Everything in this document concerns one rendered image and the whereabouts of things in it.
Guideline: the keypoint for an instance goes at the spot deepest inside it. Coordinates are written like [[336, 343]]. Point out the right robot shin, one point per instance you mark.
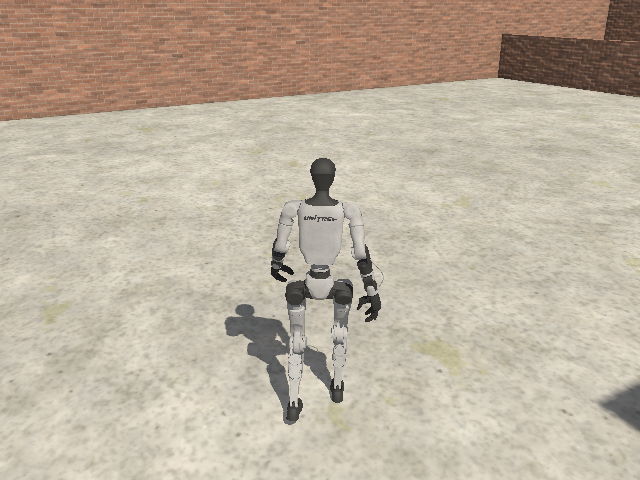
[[339, 358]]

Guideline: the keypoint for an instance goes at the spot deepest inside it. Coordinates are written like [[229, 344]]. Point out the left robot shin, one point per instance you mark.
[[295, 370]]

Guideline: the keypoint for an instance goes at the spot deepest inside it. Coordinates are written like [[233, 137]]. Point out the robot shin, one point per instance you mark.
[[295, 370], [339, 358]]

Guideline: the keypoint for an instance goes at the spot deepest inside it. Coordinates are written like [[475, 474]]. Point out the robot left hand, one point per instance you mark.
[[277, 276]]

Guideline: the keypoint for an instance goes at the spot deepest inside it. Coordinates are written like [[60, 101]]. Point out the robot right hand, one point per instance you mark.
[[375, 306]]

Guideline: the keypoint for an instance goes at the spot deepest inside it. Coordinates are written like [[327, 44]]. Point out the left robot forearm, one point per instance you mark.
[[277, 258]]

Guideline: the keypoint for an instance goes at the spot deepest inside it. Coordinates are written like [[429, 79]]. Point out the right robot upper arm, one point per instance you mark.
[[353, 213]]

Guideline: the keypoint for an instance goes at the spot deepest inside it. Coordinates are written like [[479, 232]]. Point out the right robot forearm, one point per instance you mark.
[[367, 274]]

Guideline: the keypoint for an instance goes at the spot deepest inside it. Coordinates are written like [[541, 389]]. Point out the left robot upper arm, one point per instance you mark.
[[289, 211]]

